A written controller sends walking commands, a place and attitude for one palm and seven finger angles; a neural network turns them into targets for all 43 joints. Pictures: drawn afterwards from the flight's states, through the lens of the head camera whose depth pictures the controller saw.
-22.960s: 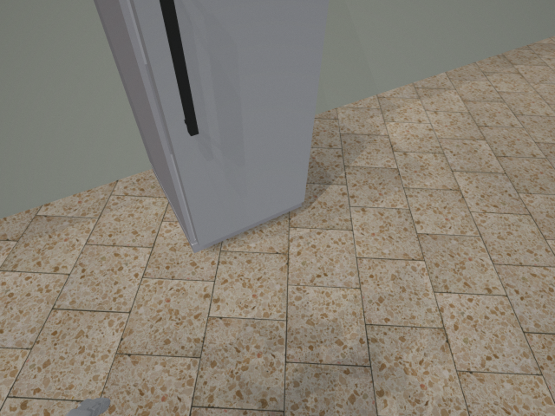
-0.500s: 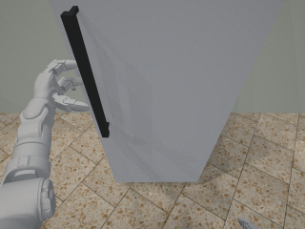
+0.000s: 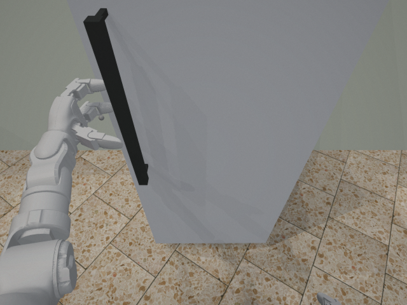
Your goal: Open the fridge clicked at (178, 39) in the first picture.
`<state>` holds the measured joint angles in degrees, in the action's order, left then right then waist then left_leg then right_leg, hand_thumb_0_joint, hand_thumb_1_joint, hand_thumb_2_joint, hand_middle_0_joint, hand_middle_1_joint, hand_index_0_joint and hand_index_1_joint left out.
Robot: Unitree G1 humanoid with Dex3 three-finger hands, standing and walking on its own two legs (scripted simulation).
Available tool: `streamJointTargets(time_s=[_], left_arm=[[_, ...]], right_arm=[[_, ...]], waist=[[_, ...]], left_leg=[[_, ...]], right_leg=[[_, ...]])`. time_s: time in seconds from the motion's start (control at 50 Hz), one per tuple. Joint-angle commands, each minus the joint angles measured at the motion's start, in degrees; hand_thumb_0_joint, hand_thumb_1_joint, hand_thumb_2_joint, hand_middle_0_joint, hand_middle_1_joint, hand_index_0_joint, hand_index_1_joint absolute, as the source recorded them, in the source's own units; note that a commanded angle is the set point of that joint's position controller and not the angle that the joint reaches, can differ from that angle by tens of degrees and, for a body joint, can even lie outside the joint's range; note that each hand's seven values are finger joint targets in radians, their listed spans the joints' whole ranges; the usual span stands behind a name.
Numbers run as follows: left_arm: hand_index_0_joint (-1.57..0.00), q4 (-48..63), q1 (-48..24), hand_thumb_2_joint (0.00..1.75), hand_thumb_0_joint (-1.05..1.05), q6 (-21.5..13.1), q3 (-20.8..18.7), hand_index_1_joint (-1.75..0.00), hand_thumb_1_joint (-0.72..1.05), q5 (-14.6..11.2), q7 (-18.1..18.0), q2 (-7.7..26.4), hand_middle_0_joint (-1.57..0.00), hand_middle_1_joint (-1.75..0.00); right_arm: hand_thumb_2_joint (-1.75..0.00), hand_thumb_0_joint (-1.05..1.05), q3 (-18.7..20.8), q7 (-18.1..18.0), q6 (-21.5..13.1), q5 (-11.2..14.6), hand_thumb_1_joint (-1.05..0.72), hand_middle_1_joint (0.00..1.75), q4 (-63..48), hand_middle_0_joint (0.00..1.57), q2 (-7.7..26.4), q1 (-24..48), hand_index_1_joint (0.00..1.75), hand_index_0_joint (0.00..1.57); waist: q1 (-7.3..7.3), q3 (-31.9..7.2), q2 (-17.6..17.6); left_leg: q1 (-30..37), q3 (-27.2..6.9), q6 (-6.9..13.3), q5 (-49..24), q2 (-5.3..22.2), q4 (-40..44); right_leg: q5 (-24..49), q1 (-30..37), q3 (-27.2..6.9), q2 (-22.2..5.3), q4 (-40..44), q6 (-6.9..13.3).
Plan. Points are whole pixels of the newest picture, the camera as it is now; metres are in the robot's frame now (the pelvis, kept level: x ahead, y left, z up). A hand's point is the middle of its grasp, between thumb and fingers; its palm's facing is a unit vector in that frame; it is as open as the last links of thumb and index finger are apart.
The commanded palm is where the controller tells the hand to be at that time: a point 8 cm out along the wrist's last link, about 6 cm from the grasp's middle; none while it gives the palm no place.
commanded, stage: move the hooked fingers beside the handle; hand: left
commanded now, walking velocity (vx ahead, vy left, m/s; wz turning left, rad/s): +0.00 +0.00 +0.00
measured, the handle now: (128, 118) +0.47 +0.18 +0.12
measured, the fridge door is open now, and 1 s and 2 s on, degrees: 0 0 0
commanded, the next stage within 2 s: feel for the door with the fingertips in 1.38 s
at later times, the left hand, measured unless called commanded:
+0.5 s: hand (91, 117) +0.42 +0.23 +0.17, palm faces +0.04 -1.00 +0.00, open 13.9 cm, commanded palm +0.40 +0.28 +0.17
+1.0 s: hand (81, 118) +0.42 +0.25 +0.16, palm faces +0.04 -1.00 +0.01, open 13.9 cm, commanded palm +0.39 +0.29 +0.17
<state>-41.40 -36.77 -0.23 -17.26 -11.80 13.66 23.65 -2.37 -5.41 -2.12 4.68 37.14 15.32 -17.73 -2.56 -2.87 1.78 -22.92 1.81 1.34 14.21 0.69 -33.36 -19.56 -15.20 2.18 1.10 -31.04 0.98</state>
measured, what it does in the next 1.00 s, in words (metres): stands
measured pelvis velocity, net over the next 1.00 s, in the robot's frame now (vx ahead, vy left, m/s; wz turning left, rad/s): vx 0.00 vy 0.00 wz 0.00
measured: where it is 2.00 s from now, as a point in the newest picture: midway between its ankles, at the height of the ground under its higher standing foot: outside the picture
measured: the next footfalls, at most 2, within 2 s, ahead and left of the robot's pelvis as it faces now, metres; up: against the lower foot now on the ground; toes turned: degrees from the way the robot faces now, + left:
none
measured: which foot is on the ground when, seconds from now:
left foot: down 0.00-1.00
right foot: down 0.00-1.00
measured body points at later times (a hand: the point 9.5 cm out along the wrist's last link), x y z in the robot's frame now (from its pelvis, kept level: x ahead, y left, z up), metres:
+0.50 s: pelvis +0.00 -0.01 +0.00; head +0.02 -0.01 +0.45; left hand +0.41 +0.28 +0.17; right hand +0.10 -0.28 -0.11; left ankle +0.03 +0.10 -0.73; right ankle -0.04 -0.11 -0.73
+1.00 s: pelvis +0.00 +0.00 +0.00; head +0.02 +0.00 +0.45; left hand +0.41 +0.30 +0.17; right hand +0.09 -0.27 -0.11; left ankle +0.03 +0.10 -0.73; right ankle -0.04 -0.11 -0.73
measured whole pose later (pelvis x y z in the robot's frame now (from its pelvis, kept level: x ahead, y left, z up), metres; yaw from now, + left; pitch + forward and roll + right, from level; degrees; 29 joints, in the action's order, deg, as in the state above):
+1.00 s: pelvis +0.00 +0.00 +0.00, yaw +0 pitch +5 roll -1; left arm -46.9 -38.0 -1.8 -20.8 -13.2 19.9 29.8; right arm -2.2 -5.9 -1.3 5.3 36.4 16.4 -19.0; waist -3.0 -3.4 1.5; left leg -25.4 1.3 1.3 14.8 1.2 -35.1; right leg -19.7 -17.1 2.5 1.7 -31.7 1.1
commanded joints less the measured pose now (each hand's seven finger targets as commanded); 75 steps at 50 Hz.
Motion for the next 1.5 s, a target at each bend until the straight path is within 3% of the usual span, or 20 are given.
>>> streamJointTargets(time_s=[0.0, 0.06, 0.24, 0.34, 0.38, 0.48, 0.52, 0.54, 0.64, 0.72, 0.76, 0.84, 0.92, 1.06, 1.12, 1.18, 1.32, 1.38, 1.42, 1.48], left_arm=[[-0.3, 13.4, -26.4, 0.3, 0.0, -3.7, -2.5, -1.2, -0.5, -0.9, 0.0, 13.6, -0.3, -1.2], [-0.3, 12.7, -24.9, 0.3, 0.0, -3.4, -5.7, -1.2, -0.5, -1.1, 0.2, 17.4, -0.3, -1.2], [-0.3, 11.3, -26.5, 0.3, 0.0, -4.1, -4.0, -1.2, -0.5, -1.8, 2.5, 16.8, -0.3, -1.2], [-0.3, 8.4, -28.6, 0.3, 0.0, -4.2, -5.5, -1.2, -0.5, -1.8, 3.6, 20.0, -0.3, -1.2], [-0.3, 8.3, -31.5, 0.3, 0.0, -4.7, -3.1, -1.2, -0.5, -1.7, 4.0, 17.7, -0.3, -1.2], [-0.3, 5.1, -31.4, 0.3, 0.0, -5.6, -3.3, -1.2, -0.5, -1.9, 4.0, 18.0, -0.3, -1.2], [-0.3, 4.8, -29.9, 0.3, 0.0, -6.2, -5.8, -1.2, -0.5, -1.8, 3.8, 21.0, -0.3, -1.2], [-0.3, 6.0, -30.5, 0.3, 0.0, -6.4, -5.4, -1.2, -0.5, -1.6, 3.9, 20.7, -0.3, -1.2], [-0.3, 5.0, -28.2, 0.3, 0.0, -6.3, -7.9, -1.2, -0.5, -1.7, 4.6, 23.3, -0.3, -1.2], [-0.3, 5.4, -28.3, 0.3, 0.0, -6.3, -6.1, -1.2, -0.5, -2.0, 5.6, 21.9, -0.3, -1.2], [-0.3, 6.1, -27.4, 0.3, 0.0, -6.3, -7.9, -1.2, -0.5, -2.1, 5.9, 23.5, -0.3, -1.2], [-0.3, 5.4, -27.5, 0.3, 0.0, -5.9, -8.6, -1.2, -0.5, -2.5, 6.4, 24.3, -0.3, -1.2], [-0.3, 8.7, -26.6, 0.3, 0.0, -5.8, -5.2, -1.2, -0.5, -2.9, 6.5, 20.2, -0.3, -1.2], [-0.3, 9.4, -28.8, 0.3, 0.0, -4.5, -4.8, -1.2, -0.5, -2.4, 4.8, 19.3, -0.3, -1.2], [-0.3, 8.1, -29.7, 0.3, 0.0, -4.7, -4.9, -1.2, -0.5, -2.2, 3.8, 19.7, -0.3, -1.2], [-0.3, 11.6, -29.5, 0.3, 0.0, -5.1, -4.1, -1.2, -0.5, -1.6, 3.2, 17.9, -0.3, -1.2], [-0.3, 12.0, -22.2, 0.3, 0.0, -3.2, -6.5, -1.2, -0.5, -2.0, 2.6, 19.2, -0.3, -1.2], [-0.3, 14.1, -25.4, 0.3, 0.0, -2.6, -4.3, -1.2, -0.5, -1.8, 2.5, 17.1, -0.3, -1.2], [-0.3, 15.3, -23.6, 0.3, 0.0, -3.0, -6.0, -1.2, -0.5, -1.8, 2.3, 19.0, -0.3, -1.2], [-0.3, 15.4, -26.6, 0.3, 0.0, -2.7, -2.8, -1.2, -0.5, -2.1, 2.5, 15.3, -0.3, -1.2]], right_arm=[[-0.9, 0.0, 3.4, -0.5, -2.4, -0.2, -0.9, 0.3, -7.1, 0.2, 8.6, 1.7, 0.3, 0.2], [-0.9, 0.0, 3.3, -0.6, -2.0, -0.3, -0.9, 0.3, -7.4, 0.2, 8.8, 1.8, 0.3, 0.2], [-0.9, 0.0, 3.2, -1.0, -1.7, 0.1, -0.9, 0.3, -7.7, 0.2, 8.8, 2.1, 0.3, 0.2], [-0.9, 0.0, 3.4, -1.3, -1.6, 0.2, -0.9, 0.3, -6.9, 0.2, 9.4, 1.2, 0.3, 0.2], [-0.9, 0.0, 3.3, -1.3, -1.7, 0.2, -0.9, 0.3, -6.9, 0.2, 9.2, 1.2, 0.3, 0.2], [-0.9, 0.0, 3.3, -1.2, -2.0, 0.1, -0.9, 0.3, -6.3, 0.2, 9.5, 0.3, 0.3, 0.2], [-0.9, 0.0, 3.5, -1.2, -1.9, -0.1, -0.9, 0.3, -6.4, 0.2, 9.8, -0.4, 0.3, 0.2], [-0.9, 0.0, 3.5, -1.1, -1.9, 0.0, -0.9, 0.3, -6.6, 0.2, 9.8, 0.3, 0.3, 0.2], [-0.9, 0.0, 3.5, -0.9, -1.8, -0.1, -0.9, 0.3, -6.9, 0.2, 9.9, -0.2, 0.3, 0.2], [-0.9, 0.0, 3.5, -1.1, -1.4, 0.3, -0.9, 0.3, -7.4, 0.2, 9.8, -0.4, 0.3, 0.2], [-0.9, 0.0, 3.6, -1.0, -1.6, 0.2, -0.9, 0.3, -7.4, 0.2, 9.8, -0.2, 0.3, 0.2], [-0.9, 0.0, 3.5, -1.2, -1.5, 0.3, -0.9, 0.3, -7.3, 0.2, 10.0, -0.3, 0.3, 0.2], [-0.9, 0.0, 3.6, -1.0, -1.6, 0.3, -0.9, 0.3, -8.1, 0.2, 9.6, -0.2, 0.3, 0.2], [-0.9, 0.0, 3.5, -0.9, -1.8, 0.2, -0.9, 0.3, -7.6, 0.2, 9.7, 0.4, 0.3, 0.2], [-0.9, 0.0, 3.5, -1.0, -1.8, 0.0, -0.9, 0.3, -7.2, 0.2, 9.8, 0.0, 0.3, 0.2], [-0.9, 0.0, 3.5, -0.6, -2.1, -0.1, -0.9, 0.3, -7.8, 0.2, 9.4, 0.9, 0.3, 0.2], [-0.9, 0.0, 3.4, -0.3, -1.6, -0.2, -0.9, 0.3, -8.8, 0.2, 9.4, 1.2, 0.3, 0.2], [-0.9, 0.0, 3.2, -0.5, -1.3, 0.0, -0.9, 0.3, -8.9, 0.2, 9.0, 2.2, 0.3, 0.2], [-0.9, 0.0, 3.4, -0.7, -1.3, 0.0, -0.9, 0.3, -9.1, 0.2, 9.2, 2.1, 0.3, 0.2], [-0.9, 0.0, 3.1, -0.9, -1.6, 0.1, -0.9, 0.3, -8.3, 0.2, 8.8, 2.6, 0.3, 0.2]], waist=[[0.07, -16.7, 2.0], [0.89, -17.0, 0.9], [-0.35, -15.7, 0.8], [-0.57, -16.2, 1.7], [-1.33, -15.8, 2.5], [-1.37, -16.1, 1.8], [-0.46, -17.7, 0.2], [-0.52, -18.0, 2.3], [0.36, -18.4, 1.3], [-0.7, -17.0, 0.9], [0.01, -17.9, 2.8], [-0.41, -16.3, 1.2], [-0.59, -18.2, 3.6], [-0.76, -17.1, 4.2], [-1.04, -16.6, 1.5], [-0.3, -19.2, 5.6], [1.16, -18.2, 0.9], [0.05, -16.3, 2.6], [0.54, -17.2, 1.8], [-0.6, -15.3, 3.2]], left_leg=[[19.2, -4.3, 1.0, -14.7, 0.2, 2.4], [17.4, -3.7, 1.2, -15.0, 0.0, 2.5], [16.2, -3.3, 1.5, -13.1, -0.2, 2.0], [15.5, -3.3, 1.6, -12.6, -0.4, 1.4], [15.9, -3.6, 1.5, -11.4, -0.4, 1.5], [15.6, -3.9, 1.5, -10.2, -0.4, 1.4], [14.9, -3.8, 1.7, -11.4, -0.3, 1.1], [15.5, -3.7, 1.6, -12.0, -0.3, 1.1], [14.1, -3.3, 1.8, -13.5, -0.5, 0.7], [13.4, -2.7, 1.9, -13.1, -0.4, 0.5], [14.7, -3.2, 1.7, -13.3, -0.3, 0.6], [13.5, -3.1, 1.8, -12.5, -0.2, 0.6], [16.4, -3.5, 1.6, -14.5, -0.1, 0.2], [17.4, -4.9, 1.1, -12.3, 0.2, 0.9], [16.6, -5.1, 1.2, -11.8, 0.3, 1.1], [19.6, -5.4, 0.7, -14.6, 0.5, 1.1], [17.0, -4.4, 1.1, -16.2, 0.3, 1.5], [17.0, -4.2, 1.0, -14.7, 0.3, 1.9], [17.6, -4.1, 1.3, -15.1, 0.3, 1.8], [18.3, -4.9, 1.0, -13.0, 0.4, 2.3]], right_leg=[[17.5, -5.4, -0.1, 0.9, 4.2, 0.5], [19.6, -2.9, -0.5, 0.7, 4.2, 0.4], [19.2, -3.6, -0.9, 0.6, 4.5, 0.1], [19.3, -4.2, -1.3, 0.3, 4.4, 0.1], [17.2, -5.9, -1.1, 0.4, 4.5, 0.1], [15.5, -6.6, -1.1, 0.5, 4.5, 0.1], [16.7, -4.6, -0.9, 0.5, 4.1, 0.1], [17.8, -4.9, -1.3, 0.4, 3.9, 0.1], [20.6, -3.0, -1.4, 0.5, 3.4, 0.0], [20.2, -3.5, -1.2, 0.5, 3.6, -0.2], [19.9, -4.2, -1.2, 0.7, 3.5, 0.0], [19.5, -4.7, -1.3, 0.8, 3.7, -0.1], [18.8, -5.3, -0.7, 0.9, 3.4, 0.2], [15.1, -8.3, -0.2, 1.0, 3.7, 0.5], [14.0, -7.7, 0.0, 1.0, 3.9, 0.5], [15.6, -7.8, 0.0, 1.0, 3.3, 0.7], [18.6, -3.6, 0.1, 0.9, 3.5, 0.5], [18.0, -5.0, -0.1, 0.9, 3.9, 0.4], [18.0, -3.9, -0.3, 1.0, 4.2, 0.5], [15.5, -6.4, 0.0, 1.1, 4.6, 0.6]])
